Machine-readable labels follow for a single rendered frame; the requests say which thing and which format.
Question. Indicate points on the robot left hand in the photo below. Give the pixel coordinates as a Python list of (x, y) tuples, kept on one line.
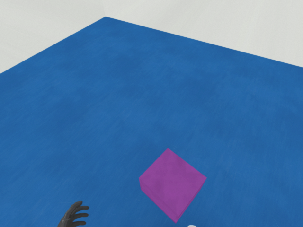
[(70, 215)]

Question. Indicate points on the carton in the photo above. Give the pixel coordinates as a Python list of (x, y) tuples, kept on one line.
[(171, 183)]

